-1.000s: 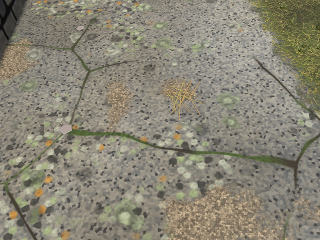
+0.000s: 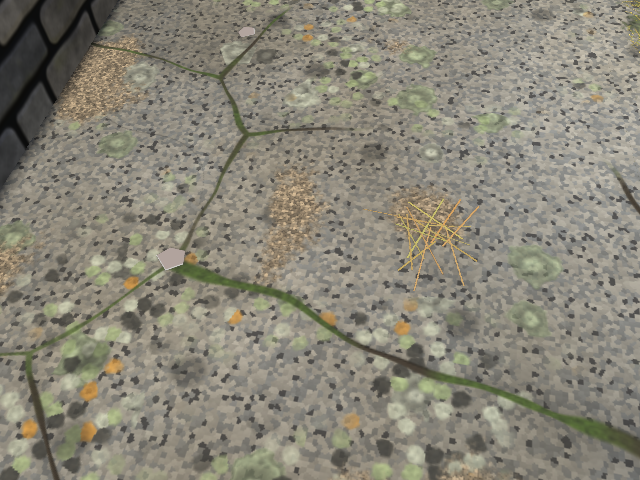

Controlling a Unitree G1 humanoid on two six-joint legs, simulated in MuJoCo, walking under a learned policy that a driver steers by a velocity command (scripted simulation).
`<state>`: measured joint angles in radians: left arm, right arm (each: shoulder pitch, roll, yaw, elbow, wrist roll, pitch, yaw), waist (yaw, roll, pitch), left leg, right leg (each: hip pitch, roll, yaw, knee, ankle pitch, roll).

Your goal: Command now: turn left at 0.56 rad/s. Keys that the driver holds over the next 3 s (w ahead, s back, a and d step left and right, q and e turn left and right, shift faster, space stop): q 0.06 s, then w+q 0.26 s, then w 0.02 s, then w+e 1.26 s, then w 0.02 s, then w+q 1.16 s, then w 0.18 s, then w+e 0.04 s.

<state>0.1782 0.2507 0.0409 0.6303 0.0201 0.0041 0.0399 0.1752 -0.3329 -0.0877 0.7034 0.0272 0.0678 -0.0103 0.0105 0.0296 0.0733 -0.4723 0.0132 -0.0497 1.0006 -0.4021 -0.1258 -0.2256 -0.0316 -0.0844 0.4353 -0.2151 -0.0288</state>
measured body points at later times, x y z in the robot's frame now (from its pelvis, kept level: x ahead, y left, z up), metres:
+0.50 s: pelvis +0.10 +0.07 +0.00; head +0.12 +0.10 +0.45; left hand +0.22 +0.36 -0.10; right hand +0.20 -0.20 -0.10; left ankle -0.02 +0.13 -0.74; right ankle +0.31 -0.06 -0.69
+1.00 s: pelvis +0.39 +0.08 +0.00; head +0.43 +0.08 +0.45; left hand +0.45 +0.37 -0.11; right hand +0.59 -0.17 -0.08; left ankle +0.57 +0.27 -0.69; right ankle +0.36 -0.01 -0.74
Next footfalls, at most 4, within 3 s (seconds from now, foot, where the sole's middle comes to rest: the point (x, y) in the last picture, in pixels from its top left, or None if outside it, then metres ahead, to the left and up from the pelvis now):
0.18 left None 0.02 0.14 -0.78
0.68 right None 0.40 0.00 -0.78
1.14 left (249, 382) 0.66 0.23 -0.78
1.66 right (394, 304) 0.86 -0.10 -0.78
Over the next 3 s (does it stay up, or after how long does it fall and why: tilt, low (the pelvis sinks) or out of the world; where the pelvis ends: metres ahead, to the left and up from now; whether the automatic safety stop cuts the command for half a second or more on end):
stays up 1.46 -0.13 0.00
